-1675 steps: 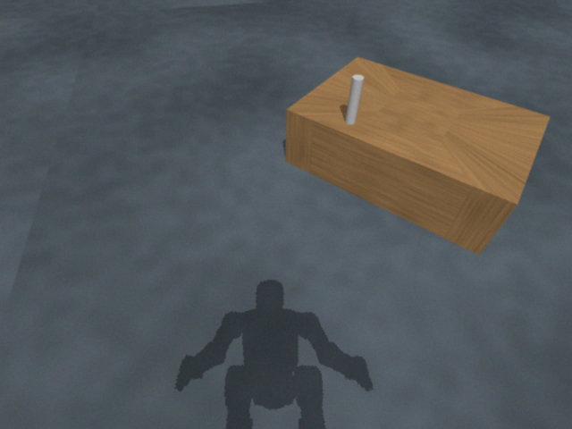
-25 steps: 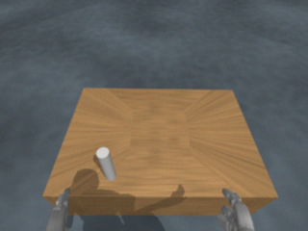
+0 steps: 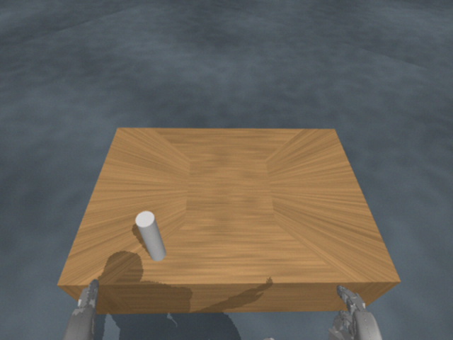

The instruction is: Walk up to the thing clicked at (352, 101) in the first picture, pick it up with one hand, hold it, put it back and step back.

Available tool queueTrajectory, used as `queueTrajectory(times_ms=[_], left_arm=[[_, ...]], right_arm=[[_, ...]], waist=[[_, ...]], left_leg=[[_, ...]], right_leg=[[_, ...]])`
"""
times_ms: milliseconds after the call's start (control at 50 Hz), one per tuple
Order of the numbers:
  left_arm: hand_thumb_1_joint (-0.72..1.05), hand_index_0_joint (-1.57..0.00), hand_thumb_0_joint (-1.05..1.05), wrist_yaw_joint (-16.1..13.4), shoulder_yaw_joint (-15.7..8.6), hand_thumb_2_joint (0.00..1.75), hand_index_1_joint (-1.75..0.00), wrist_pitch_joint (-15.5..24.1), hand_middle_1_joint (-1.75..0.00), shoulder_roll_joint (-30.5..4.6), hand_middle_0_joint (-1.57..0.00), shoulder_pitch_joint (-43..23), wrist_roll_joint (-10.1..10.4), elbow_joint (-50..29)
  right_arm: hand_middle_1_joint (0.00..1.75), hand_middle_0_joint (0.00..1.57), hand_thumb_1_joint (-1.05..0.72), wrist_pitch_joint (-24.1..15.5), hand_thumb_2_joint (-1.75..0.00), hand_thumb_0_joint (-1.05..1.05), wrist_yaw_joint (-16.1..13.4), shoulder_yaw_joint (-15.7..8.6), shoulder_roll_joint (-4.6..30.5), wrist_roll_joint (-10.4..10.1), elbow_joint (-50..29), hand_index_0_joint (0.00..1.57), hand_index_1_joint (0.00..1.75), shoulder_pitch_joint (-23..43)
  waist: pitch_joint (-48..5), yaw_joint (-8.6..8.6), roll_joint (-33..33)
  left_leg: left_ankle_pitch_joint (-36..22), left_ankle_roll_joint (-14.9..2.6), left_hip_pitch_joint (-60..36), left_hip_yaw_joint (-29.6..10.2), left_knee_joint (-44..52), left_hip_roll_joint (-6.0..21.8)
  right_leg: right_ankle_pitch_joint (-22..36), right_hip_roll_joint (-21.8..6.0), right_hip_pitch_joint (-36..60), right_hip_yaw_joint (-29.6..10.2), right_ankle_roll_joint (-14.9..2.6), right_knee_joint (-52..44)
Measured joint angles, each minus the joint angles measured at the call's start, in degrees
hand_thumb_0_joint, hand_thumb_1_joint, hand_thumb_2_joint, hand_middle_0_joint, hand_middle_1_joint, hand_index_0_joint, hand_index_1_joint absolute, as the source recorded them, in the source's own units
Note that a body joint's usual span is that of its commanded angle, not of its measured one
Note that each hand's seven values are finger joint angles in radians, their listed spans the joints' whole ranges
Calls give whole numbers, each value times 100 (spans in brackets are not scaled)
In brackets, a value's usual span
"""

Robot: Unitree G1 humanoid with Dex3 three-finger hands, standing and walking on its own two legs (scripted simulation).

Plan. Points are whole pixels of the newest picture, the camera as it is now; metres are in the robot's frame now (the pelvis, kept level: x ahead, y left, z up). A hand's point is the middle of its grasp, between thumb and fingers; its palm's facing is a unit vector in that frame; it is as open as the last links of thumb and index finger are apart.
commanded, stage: home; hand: left
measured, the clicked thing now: (152, 238) +0.46 +0.21 -0.28
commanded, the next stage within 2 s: stand in 1.46 s
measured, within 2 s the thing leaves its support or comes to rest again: neither
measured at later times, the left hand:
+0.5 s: hand (114, 333) +0.17 +0.19 -0.06, palm faces +0.12 -0.95 -0.28, open 17.4 cm
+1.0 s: hand (111, 327) +0.18 +0.19 -0.06, palm faces +0.12 -0.95 -0.28, open 17.5 cm
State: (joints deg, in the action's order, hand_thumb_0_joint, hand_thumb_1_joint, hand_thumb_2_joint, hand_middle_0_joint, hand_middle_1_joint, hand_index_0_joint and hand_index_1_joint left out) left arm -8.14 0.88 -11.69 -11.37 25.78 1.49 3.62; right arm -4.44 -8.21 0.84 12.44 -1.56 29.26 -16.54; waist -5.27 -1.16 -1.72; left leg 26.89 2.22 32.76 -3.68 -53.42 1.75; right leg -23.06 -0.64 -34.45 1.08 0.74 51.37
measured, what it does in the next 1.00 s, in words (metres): stands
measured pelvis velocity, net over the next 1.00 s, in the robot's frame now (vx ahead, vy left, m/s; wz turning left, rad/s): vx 0.01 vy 0.01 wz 0.00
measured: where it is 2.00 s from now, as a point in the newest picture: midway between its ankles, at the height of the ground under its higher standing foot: outside the picture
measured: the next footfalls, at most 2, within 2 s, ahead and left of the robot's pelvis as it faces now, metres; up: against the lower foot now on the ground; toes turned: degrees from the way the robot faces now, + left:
none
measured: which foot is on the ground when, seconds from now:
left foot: down 0.00-1.00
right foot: down 0.00-1.00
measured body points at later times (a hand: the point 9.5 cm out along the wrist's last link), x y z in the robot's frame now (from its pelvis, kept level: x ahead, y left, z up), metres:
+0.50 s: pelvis +0.00 +0.00 -0.01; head +0.02 +0.00 +0.44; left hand +0.16 +0.24 -0.04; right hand +0.17 -0.23 -0.08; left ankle +0.01 +0.14 -0.69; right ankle +0.03 -0.13 -0.69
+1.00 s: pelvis +0.01 +0.01 -0.01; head +0.03 +0.01 +0.44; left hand +0.17 +0.24 -0.04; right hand +0.17 -0.23 -0.08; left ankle +0.01 +0.14 -0.69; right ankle +0.03 -0.13 -0.69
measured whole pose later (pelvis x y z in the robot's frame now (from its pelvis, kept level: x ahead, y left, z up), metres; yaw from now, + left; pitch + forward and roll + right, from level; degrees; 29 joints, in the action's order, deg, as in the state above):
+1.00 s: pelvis +0.01 +0.01 -0.01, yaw +0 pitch +8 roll -2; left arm -7.8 0.5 -14.3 -11.8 27.8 1.1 -1.7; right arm -6.8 -9.3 1.0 11.8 -0.9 28.7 -16.8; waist -6.6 -0.9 -2.0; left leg 29.4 1.4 35.2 -3.7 -56.9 1.7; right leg -24.7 -0.7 -36.2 1.0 1.6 53.4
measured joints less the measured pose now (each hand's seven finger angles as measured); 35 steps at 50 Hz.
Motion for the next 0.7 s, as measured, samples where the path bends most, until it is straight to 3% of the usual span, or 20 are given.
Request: queueTrajectory(times_ms=[700], left_arm=[[-54, -5, -1, 9, -40, 6, -6, -187, -6, -21, -5, 146, -48, -410]], right_arm=[[30, 20, -90, -252, -90, 2, -89, 35, -74, 63, -28, 21, 30, 41]], waist=[[-90, 34, -17]], left_leg=[[200, -54, 197, -10, -298, -5]], right_leg=[[-141, -3, -145, 4, 60, 186]])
